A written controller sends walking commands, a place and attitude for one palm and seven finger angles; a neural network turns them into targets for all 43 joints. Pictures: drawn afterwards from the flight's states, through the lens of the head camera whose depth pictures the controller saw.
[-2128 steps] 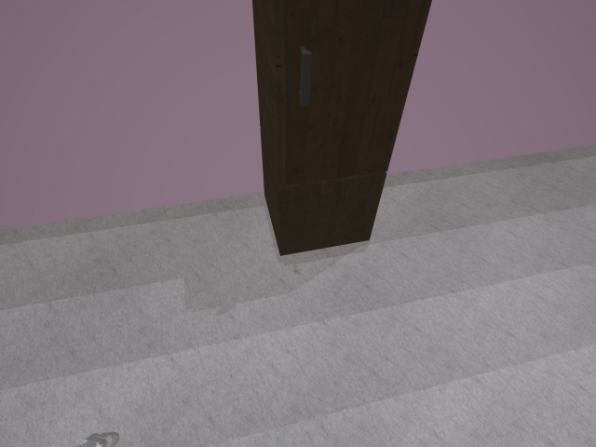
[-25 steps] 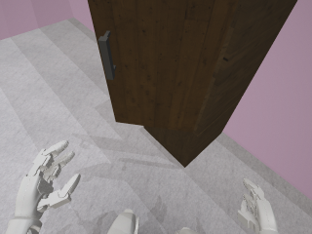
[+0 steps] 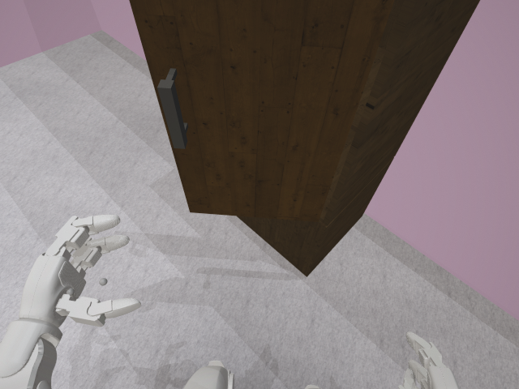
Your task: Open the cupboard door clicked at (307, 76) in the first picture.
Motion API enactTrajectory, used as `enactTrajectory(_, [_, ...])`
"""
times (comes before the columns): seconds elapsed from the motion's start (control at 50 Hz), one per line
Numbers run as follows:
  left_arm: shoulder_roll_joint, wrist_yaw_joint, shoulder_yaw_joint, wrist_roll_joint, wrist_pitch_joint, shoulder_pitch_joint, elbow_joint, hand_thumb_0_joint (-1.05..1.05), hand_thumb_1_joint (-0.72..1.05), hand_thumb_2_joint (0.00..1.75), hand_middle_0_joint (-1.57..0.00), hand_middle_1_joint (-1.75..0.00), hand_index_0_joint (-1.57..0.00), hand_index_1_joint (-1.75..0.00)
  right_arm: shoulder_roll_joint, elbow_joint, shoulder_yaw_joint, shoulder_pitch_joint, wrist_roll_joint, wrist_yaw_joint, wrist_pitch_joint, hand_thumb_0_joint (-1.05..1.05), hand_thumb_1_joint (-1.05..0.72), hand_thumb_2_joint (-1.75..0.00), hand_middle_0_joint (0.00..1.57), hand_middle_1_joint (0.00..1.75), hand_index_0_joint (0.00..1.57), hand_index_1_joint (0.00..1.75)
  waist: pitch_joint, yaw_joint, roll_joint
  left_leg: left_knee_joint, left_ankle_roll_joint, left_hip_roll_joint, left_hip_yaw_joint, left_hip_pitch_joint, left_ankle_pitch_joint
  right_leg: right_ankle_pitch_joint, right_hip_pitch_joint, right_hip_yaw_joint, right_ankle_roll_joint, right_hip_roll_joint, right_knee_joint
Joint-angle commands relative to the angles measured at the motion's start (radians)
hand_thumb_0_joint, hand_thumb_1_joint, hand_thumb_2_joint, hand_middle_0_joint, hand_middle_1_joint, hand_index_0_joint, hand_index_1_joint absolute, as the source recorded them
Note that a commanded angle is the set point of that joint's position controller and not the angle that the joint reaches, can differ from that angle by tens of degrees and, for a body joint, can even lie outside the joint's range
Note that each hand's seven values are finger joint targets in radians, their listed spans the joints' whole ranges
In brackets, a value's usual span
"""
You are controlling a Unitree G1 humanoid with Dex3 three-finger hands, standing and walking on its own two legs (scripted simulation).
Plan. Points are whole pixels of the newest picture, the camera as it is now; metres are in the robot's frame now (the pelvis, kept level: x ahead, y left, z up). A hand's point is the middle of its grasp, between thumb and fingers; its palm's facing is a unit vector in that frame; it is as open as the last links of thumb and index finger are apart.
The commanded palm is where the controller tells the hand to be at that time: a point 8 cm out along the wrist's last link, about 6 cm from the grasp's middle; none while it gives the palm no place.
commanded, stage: raise the hand with hooked fingers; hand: left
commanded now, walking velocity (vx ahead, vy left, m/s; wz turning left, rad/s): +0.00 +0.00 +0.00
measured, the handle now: (176, 110) +0.55 +0.19 +0.09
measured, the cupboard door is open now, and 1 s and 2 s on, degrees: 40 40 40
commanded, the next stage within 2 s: move the hooked fingers beside the handle in 1.08 s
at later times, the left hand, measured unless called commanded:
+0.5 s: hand (56, 237) +0.28 +0.28 +0.11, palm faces +0.04 -1.00 -0.05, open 13.9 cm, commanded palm +0.26 +0.33 +0.11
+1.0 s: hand (67, 224) +0.29 +0.27 +0.12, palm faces +0.03 -1.00 -0.04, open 14.0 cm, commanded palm +0.27 +0.32 +0.12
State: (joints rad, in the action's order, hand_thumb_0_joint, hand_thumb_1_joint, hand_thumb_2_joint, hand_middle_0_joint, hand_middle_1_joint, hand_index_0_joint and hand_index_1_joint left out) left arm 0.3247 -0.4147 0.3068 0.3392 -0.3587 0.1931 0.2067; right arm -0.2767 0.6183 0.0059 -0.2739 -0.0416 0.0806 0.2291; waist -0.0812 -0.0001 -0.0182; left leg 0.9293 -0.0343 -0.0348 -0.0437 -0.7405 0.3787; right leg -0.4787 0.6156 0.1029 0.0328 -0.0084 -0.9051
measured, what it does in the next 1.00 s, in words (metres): stands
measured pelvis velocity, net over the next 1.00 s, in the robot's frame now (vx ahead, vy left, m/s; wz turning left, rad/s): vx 0.01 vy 0.00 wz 0.00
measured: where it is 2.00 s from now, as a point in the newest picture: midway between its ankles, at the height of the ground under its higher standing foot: outside the picture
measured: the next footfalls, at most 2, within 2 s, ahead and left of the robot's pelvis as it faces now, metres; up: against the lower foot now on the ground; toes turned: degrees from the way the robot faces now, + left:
none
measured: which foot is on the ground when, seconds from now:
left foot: down 0.00-1.00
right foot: down 0.00-1.00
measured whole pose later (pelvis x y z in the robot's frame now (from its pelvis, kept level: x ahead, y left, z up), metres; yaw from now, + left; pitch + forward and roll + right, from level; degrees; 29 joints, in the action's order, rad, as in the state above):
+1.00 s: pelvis +0.01 +0.00 +0.03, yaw +0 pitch +6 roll -1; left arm 0.42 -0.49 0.43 0.35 -0.22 -0.05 0.40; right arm -0.28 0.60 0.04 -0.28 -0.06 0.09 0.20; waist -0.06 0.00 -0.02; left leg 0.74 -0.03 -0.03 -0.05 -0.53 0.31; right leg -0.40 0.42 0.09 0.03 -0.02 -0.71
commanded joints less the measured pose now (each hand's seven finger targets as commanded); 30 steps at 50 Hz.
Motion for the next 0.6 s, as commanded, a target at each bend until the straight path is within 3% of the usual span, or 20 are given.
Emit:
enactTrajectory(0.0, [0.258, 0.002, 0.147, 0.038, -0.042, -0.168, -0.263, 0.0, -0.31, 0.38, -0.29, -1.08, -0.29, -1.08, -0.131, -0.164, -0.044, 0.041, -0.006, 0.02, 0.063, 0.0, -0.9, -0.9, 0.2, 0.3, 0.2, 0.3, -0.293, -0.011, -0.097, -0.167, -0.001, 0.014, 0.081, 0.348, -0.234, 0.262, -0.063, -0.056, -0.015, -0.018, 0.168])
enactTrajectory(0.02, [0.284, 0.009, 0.173, 0.042, -0.035, -0.177, -0.255, 0.0, -0.34, 0.37, -0.29, -1.1, -0.29, -1.1, -0.134, -0.163, -0.039, 0.037, -0.002, 0.018, 0.061, 0.0, -0.9, -0.9, 0.2, 0.3, 0.2, 0.3, -0.279, -0.019, -0.09, -0.173, 0.003, 0.012, 0.09, 0.35, -0.251, 0.275, -0.073, -0.049, -0.008, -0.026, 0.165])
enactTrajectory(0.06, [0.245, 0.022, 0.152, 0.046, -0.028, -0.183, -0.241, 0.0, -0.38, 0.35, -0.29, -1.12, -0.29, -1.12, -0.126, -0.166, -0.033, 0.05, -0.006, 0.017, 0.057, 0.0, -0.9, -0.9, 0.2, 0.3, 0.2, 0.3, -0.232, -0.013, -0.106, -0.194, 0.009, 0.009, 0.092, 0.364, -0.243, 0.266, -0.054, -0.035, -0.009, -0.029, 0.174])
enactTrajectory(0.14, [0.224, 0.004, 0.123, 0.037, 0.032, -0.215, -0.13, 0.0, -0.48, 0.31, -0.3, -1.18, -0.3, -1.18, -0.135, -0.171, -0.026, 0.049, -0.01, 0.014, 0.041, 0.0, -0.9, -0.9, 0.2, 0.3, 0.2, 0.3, -0.151, 0.0, -0.084, -0.224, 0.011, 0.011, 0.093, 0.342, -0.188, 0.235, -0.043, -0.029, -0.01, -0.029, 0.205])
enactTrajectory(0.22, [0.242, -0.037, 0.103, 0.025, 0.098, -0.279, -0.092, 0.0, -0.5, 0.3, -0.3, -1.2, -0.3, -1.2, -0.145, -0.184, -0.024, 0.043, -0.016, 0.018, 0.031, 0.0, -0.9, -0.9, 0.2, 0.3, 0.2, 0.3, -0.166, 0.003, -0.064, -0.241, 0.008, 0.013, 0.095, 0.362, -0.189, 0.242, -0.07, -0.034, -0.008, -0.031, 0.23])
enactTrajectory(0.28, [0.291, -0.046, 0.148, 0.03, 0.099, -0.336, -0.117, 0.0, -0.5, 0.3, -0.3, -1.2, -0.3, -1.2, -0.144, -0.19, -0.023, 0.047, -0.014, 0.023, 0.03, 0.0, -0.9, -0.9, 0.2, 0.3, 0.2, 0.3, -0.207, 0.001, -0.045, -0.248, 0.007, 0.013, 0.098, 0.395, -0.203, 0.251, -0.088, -0.035, -0.01, -0.032, 0.242])
enactTrajectory(0.32, [0.333, -0.041, 0.182, 0.037, 0.08, -0.383, -0.136, 0.0, -0.5, 0.3, -0.3, -1.2, -0.3, -1.2, -0.143, -0.183, -0.018, 0.051, -0.011, 0.025, 0.031, 0.0, -0.9, -0.9, 0.2, 0.3, 0.2, 0.3, -0.202, -0.007, -0.076, -0.25, 0.009, 0.015, 0.098, 0.414, -0.221, 0.262, -0.104, -0.041, -0.002, -0.035, 0.247])
enactTrajectory(0.4, [0.337, -0.037, 0.192, 0.034, 0.061, -0.43, -0.101, 0.0, -0.5, 0.3, -0.3, -1.2, -0.3, -1.2, -0.137, -0.168, -0.013, 0.052, -0.012, 0.03, 0.031, 0.0, -0.9, -0.9, 0.2, 0.3, 0.2, 0.3, -0.192, 0.0, -0.108, -0.274, 0.012, 0.012, 0.103, 0.441, -0.2, 0.232, -0.096, -0.037, -0.003, -0.033, 0.263])
enactTrajectory(0.5, [0.354, -0.074, 0.179, 0.024, 0.109, -0.466, -0.021, 0.0, -0.5, 0.3, -0.3, -1.2, -0.3, -1.2, -0.145, -0.164, -0.011, 0.053, -0.018, 0.036, 0.027, 0.0, -0.9, -0.9, 0.2, 0.3, 0.2, 0.3, -0.174, 0.003, -0.121, -0.303, 0.008, 0.013, 0.106, 0.446, -0.155, 0.206, -0.105, -0.04, -0.005, -0.027, 0.294])
enactTrajectory(0.52, [0.362, -0.081, 0.183, 0.029, 0.118, -0.474, -0.01, 0.0, -0.5, 0.3, -0.3, -1.2, -0.3, -1.2, -0.147, -0.163, -0.01, 0.049, -0.019, 0.037, 0.026, 0.0, -0.9, -0.9, 0.2, 0.3, 0.2, 0.3, -0.17, 0.0, -0.09, -0.304, 0.007, 0.014, 0.107, 0.442, -0.164, 0.215, -0.128, -0.041, -0.001, -0.031, 0.302])
enactTrajectory(0.56, [0.391, -0.092, 0.203, 0.032, 0.13, -0.494, -0.009, 0.0, -0.5, 0.3, -0.3, -1.2, -0.3, -1.2, -0.148, -0.164, -0.011, 0.049, -0.021, 0.039, 0.028, 0.0, -0.9, -0.9, 0.2, 0.3, 0.2, 0.3, -0.192, -0.002, -0.099, -0.306, 0.004, 0.018, 0.099, 0.453, -0.186, 0.241, -0.144, -0.045, -0.004, -0.027, 0.31])
enactTrajectory(0.58, [0.369, -0.097, 0.19, 0.036, 0.138, -0.475, 0.017, 0.0, -0.5, 0.3, -0.3, -1.2, -0.3, -1.2, -0.147, -0.166, -0.01, 0.048, -0.021, 0.039, 0.028, 0.0, -0.9, -0.9, 0.2, 0.3, 0.2, 0.3, -0.178, 0.0, -0.073, -0.308, 0.004, 0.018, 0.099, 0.447, -0.179, 0.235, -0.137, -0.042, -0.006, -0.029, 0.313])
